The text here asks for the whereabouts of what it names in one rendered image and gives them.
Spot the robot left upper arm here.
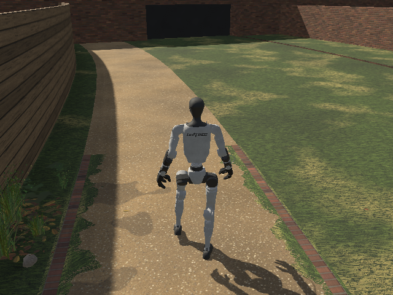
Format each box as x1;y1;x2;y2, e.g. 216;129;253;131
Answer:
167;124;184;159

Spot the right robot hand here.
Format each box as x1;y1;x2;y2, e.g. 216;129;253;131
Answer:
219;167;233;179

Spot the left robot hand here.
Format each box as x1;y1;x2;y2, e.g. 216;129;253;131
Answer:
157;173;171;189

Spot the robot left forearm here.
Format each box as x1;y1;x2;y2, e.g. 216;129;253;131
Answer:
159;149;173;176

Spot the robot right forearm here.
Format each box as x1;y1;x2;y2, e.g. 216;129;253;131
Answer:
220;148;232;170

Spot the robot right upper arm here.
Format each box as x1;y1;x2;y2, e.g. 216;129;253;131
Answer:
209;124;227;157

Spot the robot head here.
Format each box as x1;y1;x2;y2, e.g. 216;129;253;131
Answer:
186;97;207;127

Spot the robot left foot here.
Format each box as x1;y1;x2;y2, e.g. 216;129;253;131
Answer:
173;225;182;235

